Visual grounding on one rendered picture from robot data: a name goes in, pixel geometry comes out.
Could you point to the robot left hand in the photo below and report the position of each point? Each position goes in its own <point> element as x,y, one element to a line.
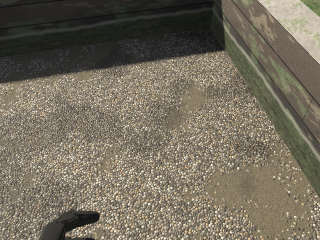
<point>57,229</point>

